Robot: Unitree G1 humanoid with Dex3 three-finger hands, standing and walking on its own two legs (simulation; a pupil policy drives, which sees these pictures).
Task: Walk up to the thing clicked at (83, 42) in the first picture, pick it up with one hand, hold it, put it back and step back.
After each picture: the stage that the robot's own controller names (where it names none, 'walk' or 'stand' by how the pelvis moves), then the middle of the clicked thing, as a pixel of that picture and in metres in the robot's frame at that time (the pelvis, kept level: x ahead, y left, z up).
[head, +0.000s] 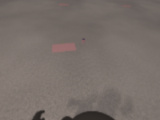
stand; (83, 41) +1.91 +0.09 -0.72
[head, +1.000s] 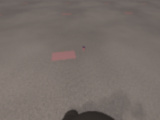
walk; (83, 48) +1.78 +0.22 -0.72
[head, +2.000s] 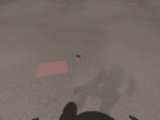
walk; (78, 58) +1.18 +0.23 -0.72
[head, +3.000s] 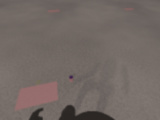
walk; (71, 78) +0.73 +0.24 -0.72
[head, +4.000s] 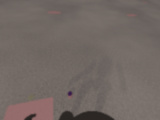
walk; (70, 94) +0.46 +0.18 -0.70
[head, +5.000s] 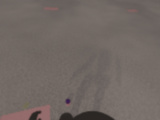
stand; (68, 102) +0.33 +0.18 -0.71
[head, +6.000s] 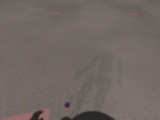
stand; (67, 106) +0.31 +0.19 -0.72
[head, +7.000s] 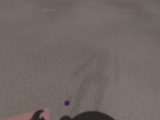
stand; (67, 104) +0.31 +0.19 -0.72
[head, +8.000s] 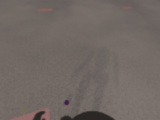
stand; (67, 103) +0.31 +0.20 -0.72
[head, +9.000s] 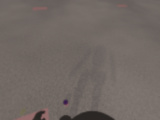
stand; (65, 103) +0.31 +0.21 -0.72
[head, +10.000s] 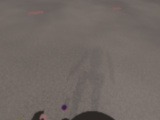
stand; (64, 108) +0.27 +0.22 -0.72
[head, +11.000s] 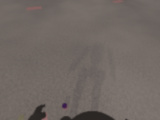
stand; (65, 106) +0.25 +0.23 -0.72
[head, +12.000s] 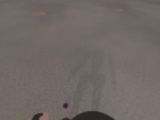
stand; (65, 106) +0.30 +0.21 -0.72
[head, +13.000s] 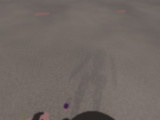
stand; (66, 107) +0.30 +0.20 -0.73
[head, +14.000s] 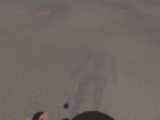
stand; (66, 107) +0.30 +0.20 -0.73
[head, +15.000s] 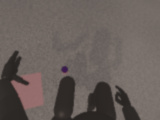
go down; (64, 70) +0.39 +0.19 -0.40
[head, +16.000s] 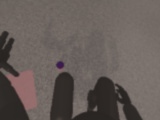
go down; (60, 66) +0.40 +0.21 -0.31
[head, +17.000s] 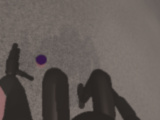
close in; (41, 61) +0.39 +0.23 -0.23
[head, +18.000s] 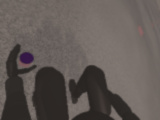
close; (26, 60) +0.39 +0.25 -0.22
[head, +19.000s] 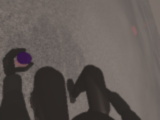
lift; (23, 60) +0.38 +0.25 -0.22
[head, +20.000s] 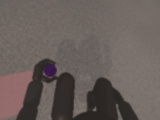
lift; (50, 72) +0.30 +0.25 -0.07
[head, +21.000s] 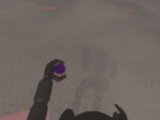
lift; (59, 73) +0.33 +0.17 +0.07
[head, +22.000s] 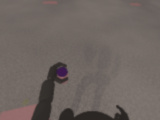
hold; (62, 75) +0.32 +0.16 +0.02
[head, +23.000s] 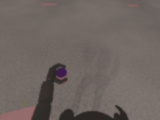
hold; (62, 76) +0.32 +0.17 +0.01
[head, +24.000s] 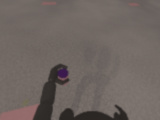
crouch; (63, 77) +0.32 +0.16 +0.01
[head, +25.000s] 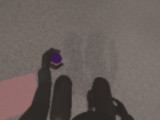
crouch; (56, 61) +0.41 +0.19 -0.09
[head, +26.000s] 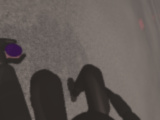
lower; (14, 53) +0.42 +0.28 -0.22
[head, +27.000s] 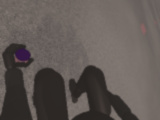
lower; (22, 57) +0.39 +0.26 -0.22
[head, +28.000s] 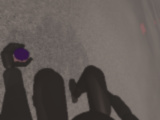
lower; (21, 56) +0.40 +0.27 -0.22
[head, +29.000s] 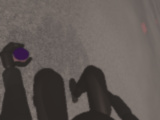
lower; (21, 56) +0.40 +0.27 -0.22
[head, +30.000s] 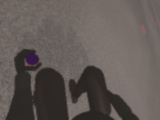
loosen; (31, 61) +0.38 +0.22 -0.22
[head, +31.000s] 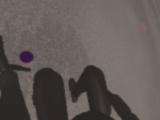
withdraw; (26, 58) +0.40 +0.25 -0.23
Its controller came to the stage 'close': yes
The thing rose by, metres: 0.73
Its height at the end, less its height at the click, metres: +0.00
